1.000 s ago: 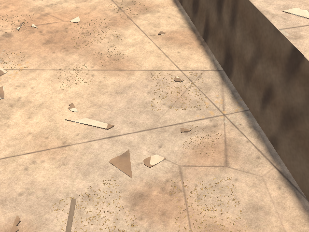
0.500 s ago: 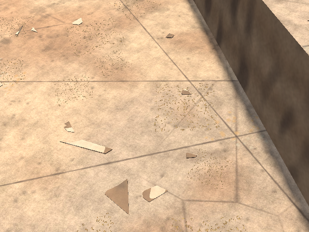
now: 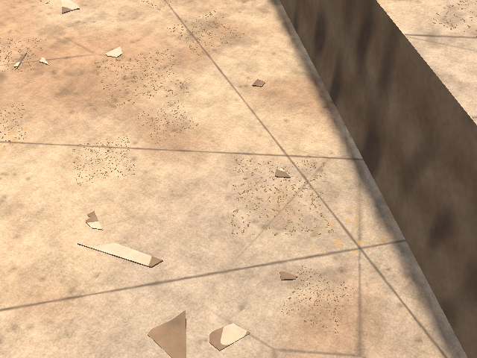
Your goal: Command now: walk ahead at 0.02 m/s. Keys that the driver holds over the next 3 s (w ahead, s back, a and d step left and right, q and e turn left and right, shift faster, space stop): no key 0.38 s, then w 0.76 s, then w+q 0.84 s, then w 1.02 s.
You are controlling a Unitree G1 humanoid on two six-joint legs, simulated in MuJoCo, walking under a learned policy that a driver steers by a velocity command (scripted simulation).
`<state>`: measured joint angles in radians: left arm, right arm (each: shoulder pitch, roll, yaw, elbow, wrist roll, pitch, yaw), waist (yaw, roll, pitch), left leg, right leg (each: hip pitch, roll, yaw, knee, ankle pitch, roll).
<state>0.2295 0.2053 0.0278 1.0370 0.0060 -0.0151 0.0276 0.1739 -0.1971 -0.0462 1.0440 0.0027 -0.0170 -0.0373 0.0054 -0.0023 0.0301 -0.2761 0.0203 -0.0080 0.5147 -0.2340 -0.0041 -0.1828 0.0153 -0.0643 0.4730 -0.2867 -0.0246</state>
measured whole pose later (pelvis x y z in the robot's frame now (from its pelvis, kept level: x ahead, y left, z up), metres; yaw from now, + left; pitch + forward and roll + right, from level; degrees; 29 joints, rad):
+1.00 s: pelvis +0.17 +0.06 +0.01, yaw +0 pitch +1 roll +0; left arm 0.06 0.25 0.07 0.95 -0.02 -0.08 -0.01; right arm 0.46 -0.15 -0.02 1.12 -0.01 -0.10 -0.01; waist -0.07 -0.03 -0.02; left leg 0.04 -0.03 0.06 0.20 -0.27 0.05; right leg -0.69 -0.11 0.00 0.79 -0.01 -0.04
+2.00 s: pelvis +0.74 +0.14 +0.01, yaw +25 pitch +2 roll -1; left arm 0.06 0.28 0.07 0.82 0.01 -0.11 0.01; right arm 0.31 -0.24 -0.08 0.83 0.01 -0.07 0.01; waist -0.04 -0.03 0.03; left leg -0.21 -0.11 -0.05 0.35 -0.17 0.11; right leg -0.65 -0.12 0.07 0.97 -0.22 0.03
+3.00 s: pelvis +1.24 +0.41 +0.01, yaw +31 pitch +1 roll +1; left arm 0.22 0.30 0.05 0.87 -0.02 -0.07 -0.01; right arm 0.27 -0.26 -0.06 0.80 0.00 -0.09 0.03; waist -0.01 -0.04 0.01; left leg -0.24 -0.05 0.05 0.36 -0.15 0.07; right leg -0.56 -0.10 0.02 1.10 -0.29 -0.02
